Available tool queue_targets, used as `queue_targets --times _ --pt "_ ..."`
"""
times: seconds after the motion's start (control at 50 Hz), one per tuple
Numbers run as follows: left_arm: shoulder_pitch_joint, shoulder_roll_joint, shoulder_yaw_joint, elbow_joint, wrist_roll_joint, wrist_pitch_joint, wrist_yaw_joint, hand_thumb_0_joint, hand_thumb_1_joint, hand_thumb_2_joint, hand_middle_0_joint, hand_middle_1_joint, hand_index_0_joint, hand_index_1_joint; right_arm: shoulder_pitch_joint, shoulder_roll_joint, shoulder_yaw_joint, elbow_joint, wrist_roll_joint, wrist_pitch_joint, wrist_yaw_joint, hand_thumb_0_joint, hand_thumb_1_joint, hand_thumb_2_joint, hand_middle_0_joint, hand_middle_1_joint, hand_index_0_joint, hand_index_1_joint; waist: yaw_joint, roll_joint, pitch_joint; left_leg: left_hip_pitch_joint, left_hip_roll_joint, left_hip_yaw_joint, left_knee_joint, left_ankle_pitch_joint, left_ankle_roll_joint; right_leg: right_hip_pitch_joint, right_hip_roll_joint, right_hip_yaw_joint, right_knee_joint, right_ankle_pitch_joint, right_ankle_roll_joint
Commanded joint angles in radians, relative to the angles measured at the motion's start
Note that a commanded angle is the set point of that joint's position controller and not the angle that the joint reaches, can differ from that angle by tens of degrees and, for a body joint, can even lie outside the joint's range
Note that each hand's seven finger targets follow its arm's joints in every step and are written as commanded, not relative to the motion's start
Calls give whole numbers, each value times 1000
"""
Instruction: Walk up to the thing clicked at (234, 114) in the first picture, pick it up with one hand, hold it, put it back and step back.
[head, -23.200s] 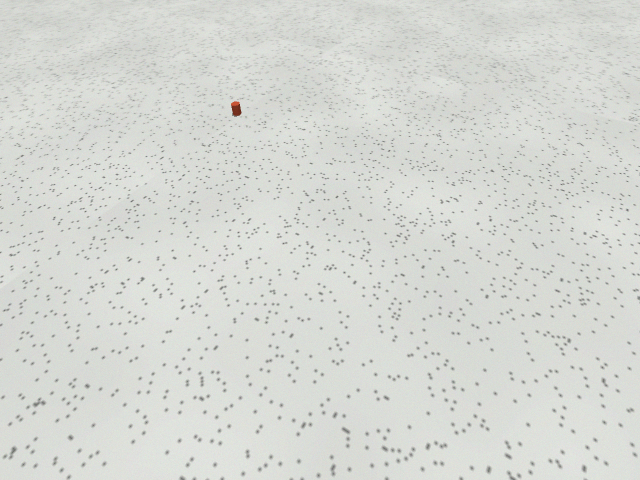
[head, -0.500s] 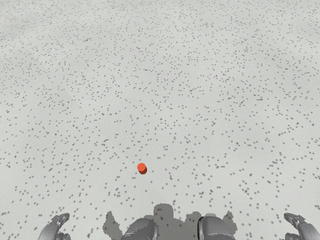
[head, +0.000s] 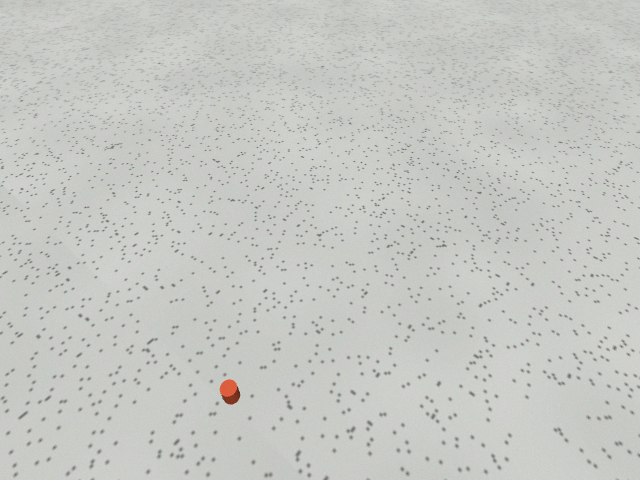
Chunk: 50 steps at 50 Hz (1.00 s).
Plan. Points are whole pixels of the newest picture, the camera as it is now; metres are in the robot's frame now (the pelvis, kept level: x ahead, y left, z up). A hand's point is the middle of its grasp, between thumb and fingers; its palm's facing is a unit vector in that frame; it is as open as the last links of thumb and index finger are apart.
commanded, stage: walk up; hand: left
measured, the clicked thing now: (230, 392) +0.50 +0.27 -0.73
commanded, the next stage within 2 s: none
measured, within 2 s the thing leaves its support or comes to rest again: neither
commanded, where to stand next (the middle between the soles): +0.12 +0.04 m, yaw +0 degrees
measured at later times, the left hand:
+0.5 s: hand out of the picture +0.12 +0.27 -0.11, palm faces +0.05 -0.86 -0.52, open 7.4 cm
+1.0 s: hand out of the picture +0.03 +0.36 -0.15, palm faces +0.03 -0.88 -0.48, open 7.4 cm
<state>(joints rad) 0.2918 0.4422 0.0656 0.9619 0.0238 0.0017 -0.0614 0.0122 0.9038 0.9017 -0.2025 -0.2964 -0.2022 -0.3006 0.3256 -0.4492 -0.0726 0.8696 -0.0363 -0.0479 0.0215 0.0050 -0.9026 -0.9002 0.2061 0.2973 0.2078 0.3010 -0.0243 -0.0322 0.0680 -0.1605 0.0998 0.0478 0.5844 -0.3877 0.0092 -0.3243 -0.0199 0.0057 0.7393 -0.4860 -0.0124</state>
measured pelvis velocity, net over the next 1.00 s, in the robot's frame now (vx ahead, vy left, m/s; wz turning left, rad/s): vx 0.00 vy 0.06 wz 0.03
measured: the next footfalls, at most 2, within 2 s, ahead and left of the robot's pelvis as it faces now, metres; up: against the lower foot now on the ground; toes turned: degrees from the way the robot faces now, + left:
right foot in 0.02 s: +0.07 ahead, -0.13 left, +0.00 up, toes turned -1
left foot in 0.58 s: +0.09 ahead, +0.13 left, +0.00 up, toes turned +3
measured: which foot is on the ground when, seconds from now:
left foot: down 0.00-0.04, up 0.06-0.56, down 0.58-1.00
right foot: up 0.00-0.00, down 0.02-0.66, up 0.68-1.00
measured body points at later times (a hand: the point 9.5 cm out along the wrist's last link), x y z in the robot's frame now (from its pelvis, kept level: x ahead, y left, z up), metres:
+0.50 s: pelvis +0.05 -0.02 +0.00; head +0.12 -0.06 +0.44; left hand +0.12 +0.31 -0.08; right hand +0.12 -0.31 -0.16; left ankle +0.08 +0.12 -0.70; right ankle +0.03 -0.13 -0.73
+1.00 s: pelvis +0.00 +0.06 -0.01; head +0.04 +0.06 +0.44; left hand +0.03 +0.41 -0.12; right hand +0.17 -0.22 -0.12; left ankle +0.05 +0.12 -0.73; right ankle +0.00 -0.07 -0.71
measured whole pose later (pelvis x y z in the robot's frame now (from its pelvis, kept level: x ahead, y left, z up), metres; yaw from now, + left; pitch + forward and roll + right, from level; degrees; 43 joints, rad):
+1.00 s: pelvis +0.00 +0.06 -0.01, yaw +2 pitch -4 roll +0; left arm 0.27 0.43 0.06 0.89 0.02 0.02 0.04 0.01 0.90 0.90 -0.20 -0.30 -0.20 -0.30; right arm 0.13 -0.36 -0.03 0.76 -0.01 0.02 0.01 0.00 -0.91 -0.90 0.20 0.30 0.20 0.30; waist 0.03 0.02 0.15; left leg -0.32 -0.07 0.07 0.67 -0.29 0.10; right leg -0.33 0.02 0.06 0.87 -0.47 -0.03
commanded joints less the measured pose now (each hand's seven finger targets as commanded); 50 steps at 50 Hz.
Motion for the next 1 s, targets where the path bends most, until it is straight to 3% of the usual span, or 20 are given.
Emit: queue_targets --times 0.0,0.02,0.04,0.06,0.08,0.1,0.14,0.2,0.24,0.3,0.44,0.52,0.56,0.6,0.62,0.64,0.66,0.78,0.86,0.98 --pt "260 183 72 -14 -10 -83 37 0 900 900 -200 -300 -200 -300 -136 -157 -36 -110 11 9 6 0 -900 -900 200 300 200 300 169 73 -76 -161 8 -47 227 188 116 343 22 -68 -377 275 10" --pt "349 300 104 -4 4 -90 58 0 900 900 -200 -300 -200 -300 -126 -71 -10 -153 24 10 7 0 -900 -900 200 300 200 300 194 -181 -81 -462 -98 -22 477 -75 53 514 -150 299 -447 121 -18" --pt "280 351 103 -48 8 -100 67 0 900 900 -200 -300 -200 -300 -111 -81 -11 -165 32 24 3 0 -900 -900 200 300 200 300 150 -160 -58 -580 -182 -153 560 -194 22 440 -370 679 -562 -21 -84" --pt "186 369 98 -79 6 -93 66 0 900 900 -200 -300 -200 -300 -120 -177 -40 -150 22 36 -5 0 -900 -900 200 300 200 300 123 -53 10 -561 -93 -231 575 -165 30 295 -443 755 -590 -216 -177" --pt "107 341 96 -106 -4 -96 67 0 900 900 -200 -300 -200 -300 -99 -210 -51 -117 28 32 -5 0 -900 -900 200 300 200 300 93 -26 82 -564 -60 -248 573 -92 29 247 -400 639 -578 -182 -167" --pt "76 294 81 -111 -17 -107 73 0 900 900 -200 -300 -200 -300 -52 -203 -50 -81 34 36 6 0 -900 -900 200 300 200 300 61 24 111 -539 -53 -284 561 -9 24 244 -319 478 -551 -81 -100" --pt "54 257 66 -109 -26 -119 99 0 900 900 -200 -300 -200 -300 66 -168 -49 -38 29 59 17 0 -900 -900 200 300 200 300 -1 -16 86 -433 -86 -277 534 97 6 212 -217 214 -474 425 5" --pt "61 210 50 -122 -24 -118 128 0 900 900 -200 -300 -200 -300 70 -122 -39 -43 16 95 11 0 -900 -900 200 300 200 300 3 -75 82 -322 -145 -245 516 150 -14 114 -190 46 -386 1035 14" --pt "-14 187 45 -157 -28 -102 141 0 900 900 -200 -300 -200 -300 49 -115 -40 -51 22 110 6 0 -900 -900 200 300 200 300 -10 -114 92 -314 -185 -245 512 157 -21 79 -182 9 -364 1107 13" --pt "-86 161 44 -202 -26 -71 143 0 900 900 -200 -300 -200 -300 46 -116 -46 -54 27 126 -10 0 -900 -900 200 300 200 300 -17 -177 71 -289 -195 -226 483 120 -28 57 -189 -9 -332 1017 -46" --pt "41 224 77 -190 -29 -33 153 0 900 900 -200 -300 -200 -300 -108 -137 -45 -144 -9 116 -1 0 -900 -900 200 300 200 300 81 -160 -58 -354 -108 -155 212 22 4 344 -309 110 -161 997 -171" --pt "98 268 79 -179 -46 -37 181 0 900 900 -200 -300 -200 -300 -147 -146 -53 -178 -37 108 24 0 -900 -900 200 300 200 300 89 -139 -81 -368 -81 -105 72 -8 41 422 -355 182 -73 1124 -171" --pt "108 280 71 -177 -51 -42 193 0 900 900 -200 -300 -200 -300 -154 -156 -66 -191 -50 102 35 0 -900 -900 200 300 200 300 65 -85 -106 -294 -73 -100 -27 183 76 390 -319 149 19 1096 -129" --pt "61 250 57 -203 -58 -48 188 0 900 900 -200 -300 -200 -300 -134 -224 -97 -203 -39 90 38 0 -900 -900 200 300 200 300 19 150 -223 12 27 -243 58 936 185 140 -115 -3 212 743 -18" --pt "19 227 59 -178 -67 -48 194 0 900 900 -200 -300 -200 -300 -124 -215 -108 -202 -21 99 36 0 -900 -900 200 300 200 300 -25 237 -226 113 81 -279 92 1174 265 11 10 -80 245 339 13" --pt "-15 194 47 -175 -64 -44 198 0 900 900 -200 -300 -200 -300 -79 -188 -105 -191 -14 105 33 0 -900 -900 200 300 200 300 -58 321 -212 174 126 -315 45 1236 301 -61 40 -66 222 -112 2" --pt "-36 186 35 -186 -60 -40 195 0 900 900 -200 -300 -200 -300 -49 -167 -104 -185 -13 110 27 0 -900 -900 200 300 200 300 -80 310 -210 229 117 -308 8 1181 310 -136 48 -22 313 -189 0" --pt "44 152 27 -141 -46 -24 176 0 900 900 -200 -300 -200 -300 -179 -140 -77 -240 1 122 -3 0 -900 -900 200 300 200 300 -6 184 -111 51 87 -254 -60 720 231 -154 35 16 375 -36 -7" --pt "-15 146 28 -151 -9 -20 129 0 900 900 -200 -300 -200 -300 -117 -163 -68 -190 28 78 -24 0 -900 -900 200 300 200 300 -23 79 -69 22 161 -382 -149 332 191 -121 4 69 189 17 -5" --pt "32 162 44 -109 5 11 84 0 900 900 -200 -300 -200 -300 -178 -202 -59 -154 20 17 -39 0 -900 -900 200 300 200 300 27 56 -11 -113 207 -471 -281 -38 120 -40 -2 108 107 3 -34"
